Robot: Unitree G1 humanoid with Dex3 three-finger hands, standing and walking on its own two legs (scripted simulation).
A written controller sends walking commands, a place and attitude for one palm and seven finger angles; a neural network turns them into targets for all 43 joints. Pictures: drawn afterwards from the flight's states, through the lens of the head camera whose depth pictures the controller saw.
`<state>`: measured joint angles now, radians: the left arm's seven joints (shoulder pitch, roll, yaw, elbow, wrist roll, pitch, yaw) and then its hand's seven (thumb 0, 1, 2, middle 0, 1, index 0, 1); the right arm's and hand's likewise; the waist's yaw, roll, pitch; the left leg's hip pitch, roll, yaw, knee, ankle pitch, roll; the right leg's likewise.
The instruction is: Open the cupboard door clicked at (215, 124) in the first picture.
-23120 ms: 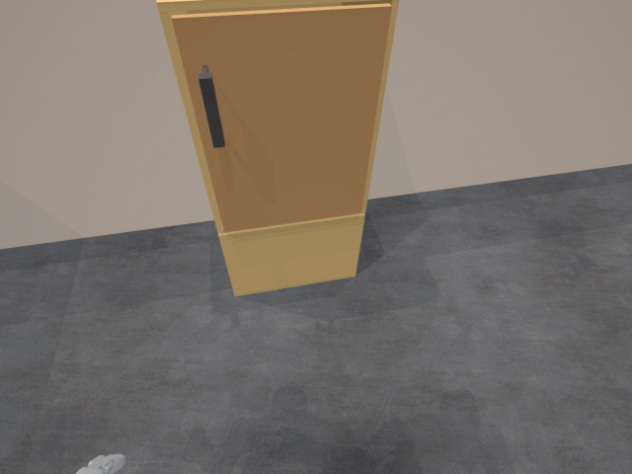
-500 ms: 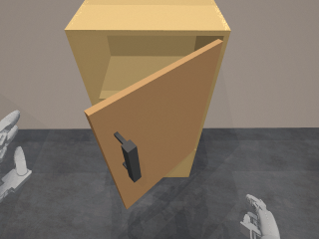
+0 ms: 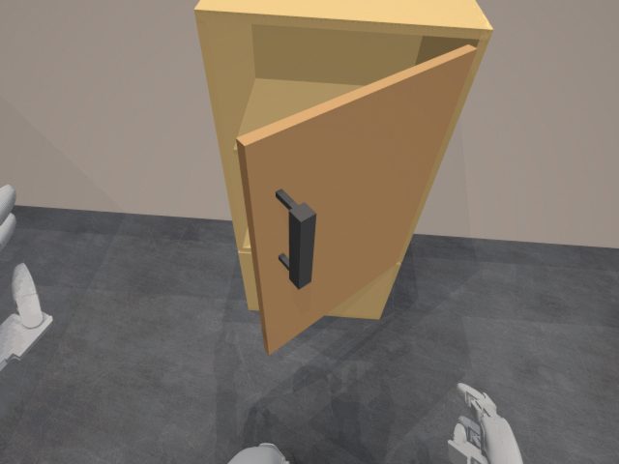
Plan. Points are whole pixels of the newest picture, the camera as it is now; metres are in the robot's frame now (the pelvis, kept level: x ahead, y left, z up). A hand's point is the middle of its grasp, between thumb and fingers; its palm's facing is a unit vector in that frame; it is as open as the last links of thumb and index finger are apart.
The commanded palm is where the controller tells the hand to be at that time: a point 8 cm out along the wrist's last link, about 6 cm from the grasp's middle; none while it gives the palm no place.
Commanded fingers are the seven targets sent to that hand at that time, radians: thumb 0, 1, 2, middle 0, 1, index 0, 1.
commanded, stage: step back with the hand held close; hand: left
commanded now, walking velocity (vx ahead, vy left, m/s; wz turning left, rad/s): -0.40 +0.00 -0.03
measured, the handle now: (292, 240) +0.40 +0.06 +0.05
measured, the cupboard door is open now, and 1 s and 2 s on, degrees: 42 42 42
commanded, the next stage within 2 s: stop stepping back and stand still in 0.20 s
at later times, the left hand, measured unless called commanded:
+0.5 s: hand out of the picture +0.09 +0.29 +0.18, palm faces +0.38 -0.85 -0.38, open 7.4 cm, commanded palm +0.05 +0.33 +0.19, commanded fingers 0.00 0.90 0.90 -0.20 -0.30 -0.20 -0.30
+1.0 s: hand out of the picture +0.02 +0.31 +0.18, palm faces +0.40 -0.81 -0.42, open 7.4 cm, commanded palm -0.02 +0.35 +0.19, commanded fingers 0.00 0.90 0.90 -0.20 -0.30 -0.20 -0.30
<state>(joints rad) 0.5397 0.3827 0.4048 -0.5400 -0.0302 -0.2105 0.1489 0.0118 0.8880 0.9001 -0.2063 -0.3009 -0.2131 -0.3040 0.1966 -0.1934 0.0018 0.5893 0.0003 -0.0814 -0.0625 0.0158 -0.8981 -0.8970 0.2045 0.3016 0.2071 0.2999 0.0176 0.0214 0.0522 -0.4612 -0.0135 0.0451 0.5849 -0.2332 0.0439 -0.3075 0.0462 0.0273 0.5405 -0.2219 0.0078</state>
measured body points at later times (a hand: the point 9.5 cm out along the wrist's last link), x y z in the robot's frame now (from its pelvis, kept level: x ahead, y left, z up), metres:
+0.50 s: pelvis -0.11 +0.04 -0.01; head -0.12 +0.08 +0.44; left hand +0.06 +0.33 +0.20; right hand +0.05 -0.19 -0.08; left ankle -0.03 +0.11 -0.70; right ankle -0.22 -0.09 -0.73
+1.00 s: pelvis -0.19 +0.06 +0.01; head -0.22 +0.07 +0.46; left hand -0.01 +0.35 +0.21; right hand -0.08 -0.20 -0.08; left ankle -0.13 +0.17 -0.66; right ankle -0.21 -0.01 -0.73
